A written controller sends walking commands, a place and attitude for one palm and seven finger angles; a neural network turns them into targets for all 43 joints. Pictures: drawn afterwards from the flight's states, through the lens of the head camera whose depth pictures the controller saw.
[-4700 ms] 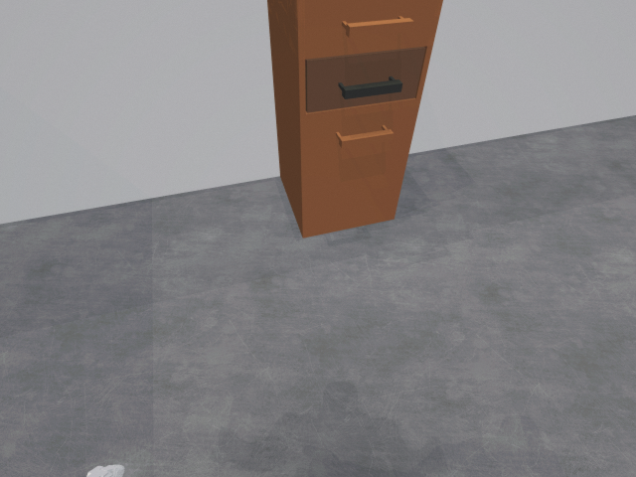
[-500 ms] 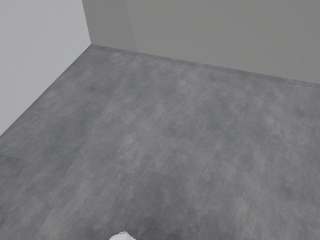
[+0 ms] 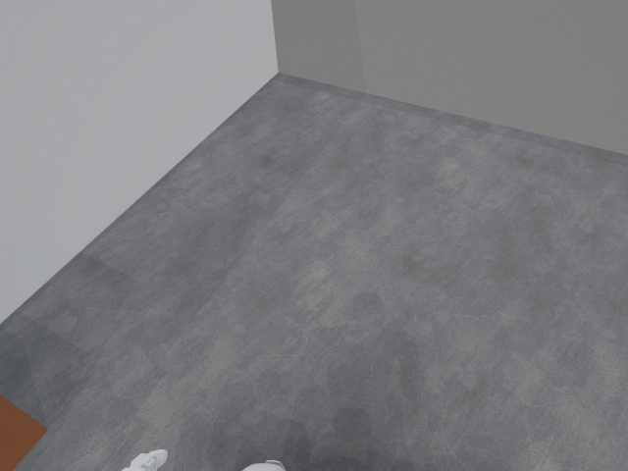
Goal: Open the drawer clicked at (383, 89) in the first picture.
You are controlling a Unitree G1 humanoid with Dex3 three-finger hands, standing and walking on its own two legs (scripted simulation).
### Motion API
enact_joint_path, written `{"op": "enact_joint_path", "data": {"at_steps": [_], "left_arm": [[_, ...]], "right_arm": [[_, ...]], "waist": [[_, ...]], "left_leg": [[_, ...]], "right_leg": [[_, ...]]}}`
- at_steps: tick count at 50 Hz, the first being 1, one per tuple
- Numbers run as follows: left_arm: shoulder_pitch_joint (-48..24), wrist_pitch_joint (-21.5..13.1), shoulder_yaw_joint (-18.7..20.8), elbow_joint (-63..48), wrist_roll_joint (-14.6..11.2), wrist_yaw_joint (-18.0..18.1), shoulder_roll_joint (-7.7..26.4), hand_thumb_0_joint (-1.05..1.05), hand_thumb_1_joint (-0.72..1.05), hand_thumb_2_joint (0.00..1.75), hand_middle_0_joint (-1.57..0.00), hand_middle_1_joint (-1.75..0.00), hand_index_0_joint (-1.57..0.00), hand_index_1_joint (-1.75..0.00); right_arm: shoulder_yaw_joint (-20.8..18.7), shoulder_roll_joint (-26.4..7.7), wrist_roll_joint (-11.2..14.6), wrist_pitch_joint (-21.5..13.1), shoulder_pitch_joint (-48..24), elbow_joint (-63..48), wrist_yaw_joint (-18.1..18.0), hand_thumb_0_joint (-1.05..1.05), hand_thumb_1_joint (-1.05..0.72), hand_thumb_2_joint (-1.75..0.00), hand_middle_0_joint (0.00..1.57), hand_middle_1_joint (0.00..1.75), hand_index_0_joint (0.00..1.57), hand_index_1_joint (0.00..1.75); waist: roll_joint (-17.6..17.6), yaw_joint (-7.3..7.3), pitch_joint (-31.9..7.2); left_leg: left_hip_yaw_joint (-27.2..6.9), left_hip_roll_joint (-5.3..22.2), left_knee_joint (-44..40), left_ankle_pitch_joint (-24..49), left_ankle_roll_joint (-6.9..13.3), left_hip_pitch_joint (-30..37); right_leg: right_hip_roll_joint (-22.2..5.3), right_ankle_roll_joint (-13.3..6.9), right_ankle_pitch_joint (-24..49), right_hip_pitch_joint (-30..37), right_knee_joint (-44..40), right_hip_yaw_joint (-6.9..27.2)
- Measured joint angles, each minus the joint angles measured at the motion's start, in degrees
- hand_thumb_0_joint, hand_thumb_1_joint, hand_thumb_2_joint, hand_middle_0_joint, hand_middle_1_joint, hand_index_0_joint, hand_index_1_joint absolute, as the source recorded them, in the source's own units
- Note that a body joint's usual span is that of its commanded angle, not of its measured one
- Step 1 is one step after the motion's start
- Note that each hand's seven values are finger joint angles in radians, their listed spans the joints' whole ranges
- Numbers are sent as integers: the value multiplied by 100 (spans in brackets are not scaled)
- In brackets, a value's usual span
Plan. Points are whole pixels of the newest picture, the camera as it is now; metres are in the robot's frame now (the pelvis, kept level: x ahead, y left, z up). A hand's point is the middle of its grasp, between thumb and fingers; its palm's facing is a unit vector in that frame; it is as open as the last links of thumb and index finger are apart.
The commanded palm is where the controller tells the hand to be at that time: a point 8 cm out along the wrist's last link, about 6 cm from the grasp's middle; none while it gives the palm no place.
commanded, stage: turn to face it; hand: left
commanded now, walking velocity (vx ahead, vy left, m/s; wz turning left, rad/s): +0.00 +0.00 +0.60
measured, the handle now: out of the picture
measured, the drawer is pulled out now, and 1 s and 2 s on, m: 0.00 0.00 0.00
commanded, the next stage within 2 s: take the last steps up to it in 1.62 s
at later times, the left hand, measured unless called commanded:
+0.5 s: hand out of the picture -0.01 +0.24 -0.17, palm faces +0.36 -0.90 -0.26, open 7.4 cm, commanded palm none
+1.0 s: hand out of the picture -0.01 +0.19 -0.14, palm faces +0.58 -0.77 -0.27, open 7.4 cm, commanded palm none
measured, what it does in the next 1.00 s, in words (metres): steps on the spot, turning left: left foot, then right foot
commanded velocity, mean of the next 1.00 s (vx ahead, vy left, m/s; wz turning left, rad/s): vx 0.00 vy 0.00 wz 0.60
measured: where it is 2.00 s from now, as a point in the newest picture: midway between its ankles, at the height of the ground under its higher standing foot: outside the picture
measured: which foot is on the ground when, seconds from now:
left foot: up 0.00-0.34, down 0.36-0.74, up 0.76-1.00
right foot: down 0.00-0.36, up 0.38-0.72, down 0.74-1.00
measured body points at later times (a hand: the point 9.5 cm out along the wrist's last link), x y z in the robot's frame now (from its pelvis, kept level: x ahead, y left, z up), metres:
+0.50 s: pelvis +0.01 +0.01 +0.00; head +0.06 +0.05 +0.45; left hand -0.03 +0.29 -0.15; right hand +0.21 -0.19 -0.12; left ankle -0.03 +0.12 -0.73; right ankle +0.01 -0.13 -0.66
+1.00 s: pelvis +0.03 -0.02 +0.01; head +0.08 -0.02 +0.46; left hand -0.04 +0.23 -0.12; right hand +0.26 -0.19 -0.14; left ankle -0.06 +0.09 -0.66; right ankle +0.09 -0.11 -0.73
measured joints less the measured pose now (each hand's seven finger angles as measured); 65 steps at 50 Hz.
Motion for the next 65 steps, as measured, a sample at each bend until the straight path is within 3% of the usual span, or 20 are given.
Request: {"op": "enact_joint_path", "data": {"at_steps": [2, 4, 7, 15, 18, 19, 21, 25, 31, 36, 37, 40, 43, 45, 49, 54, 57, 59, 61, 65], "left_arm": [[43, 17, -53, -36, 22, 15, -67, 0, 90, 90, -19, -30, -20, -30], [119, 24, -90, -39, 31, 25, -105, 0, 90, 90, -20, -30, -20, -30], [183, 18, -135, 5, 48, 23, -117, 0, 90, 90, -20, -30, -20, -30], [303, 8, -171, 54, 64, -48, -16, 0, 90, 90, -20, -30, -20, -30], [408, 49, -113, 94, 23, -73, 109, 0, 90, 90, -20, -30, -20, -30], [406, 91, -74, 123, -6, -86, 189, 0, 90, 90, -20, -30, -20, -30], [361, 236, -20, 199, -14, -55, 321, 0, 90, 90, -20, -30, -20, -30], [183, 316, 59, 240, -32, -57, 416, 1, 90, 90, -20, -30, -20, -30], [-108, 234, 42, -20, -50, -81, 369, 1, 91, 90, -19, -30, -19, -30], [-261, 100, -47, -237, -81, -76, 254, 0, 90, 90, -19, -30, -19, -30], [-245, 40, -72, -288, -67, -73, 235, 0, 90, 90, -19, -30, -19, -30], [-220, -48, -171, -330, -13, -46, 75, 0, 90, 90, -20, -30, -20, -30], [-106, -18, -222, -314, 2, -17, -44, 0, 90, 90, -20, -30, -20, -30], [-40, -9, -246, -274, 14, -8, -80, 0, 90, 90, -20, -30, -20, -30], [80, 1, -269, -176, 38, -14, -87, 0, 90, 90, -20, -30, -20, -30], [233, 35, -213, -48, 58, -40, 43, 0, 90, 90, -20, -30, -20, -30], [375, 82, -131, 31, 22, -58, 189, 0, 90, 90, -20, -30, -20, -30], [395, 189, -45, 114, -15, -64, 338, 0, 90, 90, -20, -30, -20, -30], [363, 319, 8, 231, -18, -23, 422, 0, 90, 90, -20, -30, -20, -30], [252, 335, 62, 310, -22, -50, 473, 1, 90, 90, -19, -30, -20, -30]], "right_arm": [[-64, -108, -17, 88, -12, -18, 12, 1, -91, -90, 20, 30, 20, 30], [-95, -193, -36, 130, -47, -37, 42, 1, -91, -90, 20, 30, 20, 30], [-94, -251, -24, 128, -103, -87, 74, 1, -91, -90, 20, 30, 20, 30], [60, -241, 23, 142, -428, -111, 99, 1, -91, -90, 20, 30, 19, 30], [126, -235, 20, 42, -530, -221, 111, 1, -91, -90, 20, 30, 19, 30], [131, -194, 9, -21, -585, -249, 105, 1, -91, -90, 20, 30, 19, 30], [175, -119, 31, -128, -639, -301, 87, 1, -91, -90, 20, 30, 19, 30], [224, -53, 7, -175, -576, -336, -16, 1, -91, -90, 20, 30, 20, 30], [228, -52, -18, -119, -424, -248, -21, 1, -91, -90, 20, 30, 20, 30], [160, -91, -9, -32, -254, -178, -2, 1, -91, -90, 20, 30, 20, 30], [139, -113, 12, -16, -205, -178, 6, 1, -91, -90, 20, 30, 20, 30], [39, -219, 13, 73, -164, -117, 4, 1, -91, -90, 20, 30, 20, 30], [-12, -293, -3, 139, -143, -64, 52, 1, -91, -90, 20, 30, 20, 30], [-12, -307, -3, 160, -147, -43, 87, 1, -91, -90, 20, 30, 20, 30], [16, -284, 7, 204, -193, -8, 122, 1, -91, -90, 20, 30, 19, 30], [106, -224, 36, 165, -345, -25, 132, 1, -91, -90, 20, 30, 19, 30], [159, -216, 34, 60, -389, -136, 136, 1, -91, -90, 20, 30, 19, 30], [173, -154, 21, -56, -455, -194, 123, 1, -91, -90, 20, 30, 19, 30], [213, -105, 27, -146, -458, -235, 71, 1, -91, -90, 20, 30, 20, 30], [276, -32, 10, -169, -376, -226, -32, 1, -91, -90, 20, 30, 20, 30]], "waist": [[48, 12, 38], [34, 18, 75], [-64, -10, 161], [-343, 171, 392], [-419, 228, 389], [-523, 238, 421], [-612, 275, 455], [-497, 220, 413], [-273, 124, 349], [-91, 17, 263], [-66, 17, 223], [75, -21, 238], [83, -44, 241], [38, -62, 263], [-107, -33, 328], [-303, 113, 425], [-387, 175, 395], [-558, 219, 421], [-563, 241, 405], [-478, 223, 321]], "left_leg": [[61, -19, 1202, -744, -100, -366], [210, 62, 2244, -797, -192, -622], [384, 247, 2739, -735, -329, -640], [707, 472, 1002, -963, -357, 311], [857, 435, -144, -194, -203, 850], [862, 359, -103, -121, -82, 813], [816, 305, 81, -381, 95, 750], [542, 273, -241, -311, 111, 856], [132, 161, -621, -47, 87, 957], [-242, 53, -381, -129, -72, 827], [-307, 14, -205, -210, -117, 740], [-235, -63, 1377, -1242, -190, 212], [58, 43, 2799, -1094, -285, -212], [204, 173, 3091, -921, -360, -304], [402, 372, 2582, -926, -440, -158], [677, 456, 1178, -1031, -375, 341], [849, 429, -4, -373, -249, 826], [857, 304, 95, -287, 20, 740], [786, 289, 153, -400, 202, 718], [570, 228, -366, -123, 233, 926]], "right_leg": [[-72, -115, -33, 67, 94, -183], [-158, -146, -48, 211, -16, -326], [-307, -149, -30, 385, -173, -537], [-679, -24, -253, 426, 40, -1087], [-841, 107, -515, 259, 528, -1267], [-910, 185, -698, 79, 973, -1127], [-753, 286, -1332, -362, 2047, -632], [-434, 372, -1141, -919, 3020, -171], [-217, 400, -875, -874, 2124, 115], [6, 334, -288, -223, 523, 92], [11, 190, -12, -55, 135, 44], [-72, -192, -122, 28, 261, -218], [-205, -221, -126, 260, 63, -430], [-289, -211, -81, 379, -63, -563], [-458, -177, -60, 506, -176, -829], [-672, -60, -188, 476, 27, -1143], [-825, 82, -428, 338, 466, -1330], [-900, 207, -966, -44, 1338, -970], [-689, 269, -1429, -475, 2338, -497], [-464, 329, -906, -961, 3166, -88]]}}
